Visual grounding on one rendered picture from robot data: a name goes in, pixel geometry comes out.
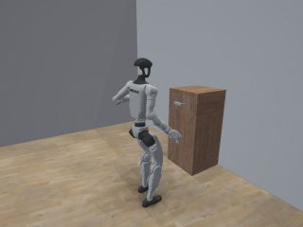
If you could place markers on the humanoid robot torso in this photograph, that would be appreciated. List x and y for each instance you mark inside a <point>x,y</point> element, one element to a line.
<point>138,108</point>

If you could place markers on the robot right hand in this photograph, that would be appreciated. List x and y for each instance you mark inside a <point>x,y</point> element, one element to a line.
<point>174,136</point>

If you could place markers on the cabinet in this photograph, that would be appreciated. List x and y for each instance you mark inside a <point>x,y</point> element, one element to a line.
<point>200,147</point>

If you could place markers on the robot right foot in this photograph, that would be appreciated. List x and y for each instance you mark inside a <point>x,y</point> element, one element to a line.
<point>155,199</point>

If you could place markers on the robot left forearm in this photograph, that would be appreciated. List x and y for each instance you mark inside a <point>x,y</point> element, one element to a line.
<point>125,98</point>

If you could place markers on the left robot upper arm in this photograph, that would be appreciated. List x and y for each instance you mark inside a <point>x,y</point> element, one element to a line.
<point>123,92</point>

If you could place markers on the drawer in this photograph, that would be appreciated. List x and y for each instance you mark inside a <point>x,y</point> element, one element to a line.
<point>189,101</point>

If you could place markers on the handle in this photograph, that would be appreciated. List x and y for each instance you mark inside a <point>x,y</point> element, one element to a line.
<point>178,103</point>

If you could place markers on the right robot upper arm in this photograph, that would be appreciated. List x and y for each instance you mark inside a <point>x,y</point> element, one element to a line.
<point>151,93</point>

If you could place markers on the robot right forearm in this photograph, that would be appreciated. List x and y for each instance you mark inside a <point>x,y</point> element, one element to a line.
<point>156,121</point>

